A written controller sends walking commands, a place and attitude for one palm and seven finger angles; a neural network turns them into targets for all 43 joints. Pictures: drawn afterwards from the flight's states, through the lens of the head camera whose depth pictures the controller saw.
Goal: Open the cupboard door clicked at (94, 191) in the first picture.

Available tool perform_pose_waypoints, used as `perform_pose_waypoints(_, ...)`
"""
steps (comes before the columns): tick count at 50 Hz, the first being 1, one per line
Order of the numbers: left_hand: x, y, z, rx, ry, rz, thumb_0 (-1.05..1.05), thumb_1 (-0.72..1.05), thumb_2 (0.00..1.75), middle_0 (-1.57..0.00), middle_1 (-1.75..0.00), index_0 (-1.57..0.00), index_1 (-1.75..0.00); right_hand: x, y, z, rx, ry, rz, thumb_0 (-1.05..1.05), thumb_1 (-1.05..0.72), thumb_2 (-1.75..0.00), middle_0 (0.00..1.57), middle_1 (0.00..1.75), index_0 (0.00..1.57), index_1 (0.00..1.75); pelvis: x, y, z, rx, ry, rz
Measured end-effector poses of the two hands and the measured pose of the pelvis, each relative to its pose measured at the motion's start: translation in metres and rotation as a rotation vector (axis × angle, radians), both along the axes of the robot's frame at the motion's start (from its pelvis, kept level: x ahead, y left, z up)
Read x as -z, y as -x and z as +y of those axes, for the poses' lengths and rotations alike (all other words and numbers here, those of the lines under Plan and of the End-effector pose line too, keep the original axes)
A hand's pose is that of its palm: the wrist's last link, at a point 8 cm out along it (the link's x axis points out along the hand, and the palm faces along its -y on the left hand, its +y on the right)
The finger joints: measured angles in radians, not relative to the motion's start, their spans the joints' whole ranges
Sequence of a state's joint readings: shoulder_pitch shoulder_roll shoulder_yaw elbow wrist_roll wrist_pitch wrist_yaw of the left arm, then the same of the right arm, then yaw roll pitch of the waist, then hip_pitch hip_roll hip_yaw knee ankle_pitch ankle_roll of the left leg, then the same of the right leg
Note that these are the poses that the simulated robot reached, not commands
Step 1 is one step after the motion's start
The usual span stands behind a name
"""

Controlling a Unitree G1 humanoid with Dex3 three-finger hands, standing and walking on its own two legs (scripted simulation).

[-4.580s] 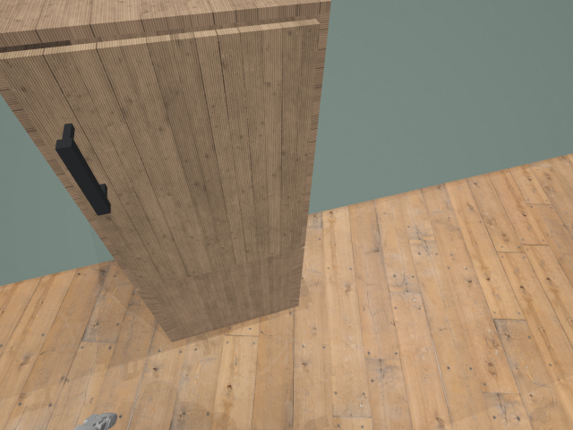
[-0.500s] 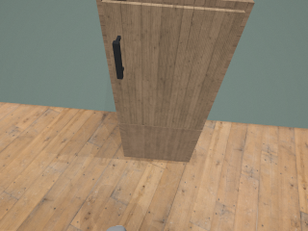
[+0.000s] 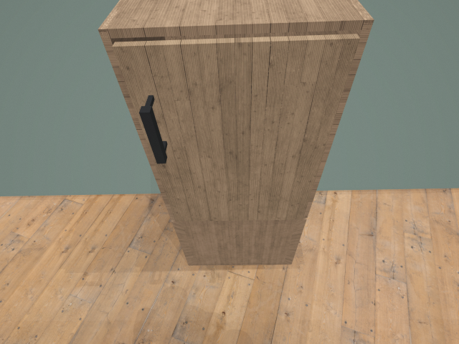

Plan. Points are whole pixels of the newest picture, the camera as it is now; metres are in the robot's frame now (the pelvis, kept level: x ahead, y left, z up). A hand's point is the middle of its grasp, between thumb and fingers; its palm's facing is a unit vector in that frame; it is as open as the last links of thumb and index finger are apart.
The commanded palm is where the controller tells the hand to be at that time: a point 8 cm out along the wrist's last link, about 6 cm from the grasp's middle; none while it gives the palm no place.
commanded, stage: come to a stop and stand still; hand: left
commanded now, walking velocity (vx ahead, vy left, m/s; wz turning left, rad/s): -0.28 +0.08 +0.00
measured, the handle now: (156, 130) +0.51 +0.17 +0.09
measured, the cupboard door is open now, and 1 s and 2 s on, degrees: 0 0 0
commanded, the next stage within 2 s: none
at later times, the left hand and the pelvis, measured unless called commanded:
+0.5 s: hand out of the picture +0.08 +0.18 -0.17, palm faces +0.02 -0.96 -0.29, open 7.3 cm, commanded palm none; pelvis +0.02 -0.02 -0.01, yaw -2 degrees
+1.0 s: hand out of the picture -0.01 +0.12 -0.16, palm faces +0.02 -0.97 -0.23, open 7.3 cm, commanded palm none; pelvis -0.03 -0.06 +0.00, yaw +0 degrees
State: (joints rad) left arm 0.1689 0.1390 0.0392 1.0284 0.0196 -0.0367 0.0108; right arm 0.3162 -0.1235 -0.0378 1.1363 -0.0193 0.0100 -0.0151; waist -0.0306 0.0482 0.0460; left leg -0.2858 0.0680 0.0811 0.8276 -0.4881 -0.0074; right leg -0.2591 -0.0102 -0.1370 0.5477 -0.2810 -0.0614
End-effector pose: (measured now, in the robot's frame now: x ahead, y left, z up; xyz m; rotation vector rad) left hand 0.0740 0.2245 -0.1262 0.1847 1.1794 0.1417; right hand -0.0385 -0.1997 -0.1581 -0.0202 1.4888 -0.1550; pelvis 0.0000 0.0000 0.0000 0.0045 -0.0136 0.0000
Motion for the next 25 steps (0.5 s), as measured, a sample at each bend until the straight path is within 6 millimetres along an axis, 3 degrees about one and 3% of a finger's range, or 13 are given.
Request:
perform_pose_waypoints(5,0.004,-0.002,0.004,-0.040,-0.007,0.062,-0.02,0.96,0.90,-0.20,-0.30,-0.20,-0.30,-0.009,-0.052,-0.013,-0.025,0.064,-0.051,0.01,-0.92,-0.90,0.20,0.30,0.20,0.29,-0.004,-0.020,0.001,0.001,0.010,0.011)
perform_pose_waypoints(12,0.022,0.004,0.017,-0.067,0.014,0.169,-0.01,0.94,0.90,-0.20,-0.30,-0.20,-0.30,-0.016,-0.099,-0.018,-0.042,0.129,-0.114,0.01,-0.93,-0.90,0.20,0.30,0.20,0.29,0.001,-0.035,0.012,0.023,-0.004,0.006)
perform_pose_waypoints(18,0.013,0.001,0.021,-0.062,-0.012,0.183,0.00,0.92,0.90,-0.20,-0.29,-0.20,-0.30,-0.020,-0.115,-0.022,-0.069,0.131,-0.153,0.00,-0.92,-0.90,0.20,0.30,0.20,0.29,-0.005,-0.029,0.006,0.018,0.002,0.015)
perform_pose_waypoints(25,0.005,0.000,0.005,-0.031,-0.077,0.101,0.00,0.91,0.90,-0.20,-0.29,-0.20,-0.30,-0.004,-0.118,-0.054,-0.050,0.087,-0.211,0.00,-0.92,-0.90,0.20,0.30,0.20,0.29,0.006,-0.016,-0.022,0.034,-0.026,0.026)
